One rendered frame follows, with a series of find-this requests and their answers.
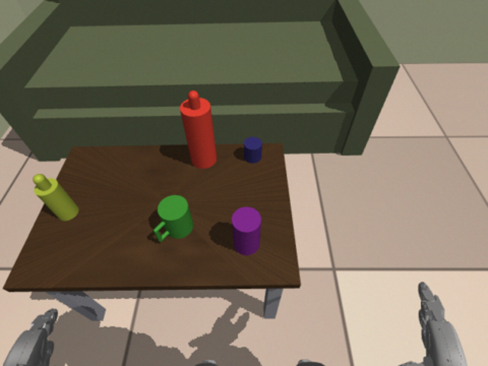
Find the sofa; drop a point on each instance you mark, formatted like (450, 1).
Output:
(311, 74)

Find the coffee table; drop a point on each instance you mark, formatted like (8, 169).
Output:
(110, 244)

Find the left robot hand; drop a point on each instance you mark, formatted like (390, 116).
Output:
(32, 347)

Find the right robot hand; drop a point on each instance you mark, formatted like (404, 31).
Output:
(443, 347)

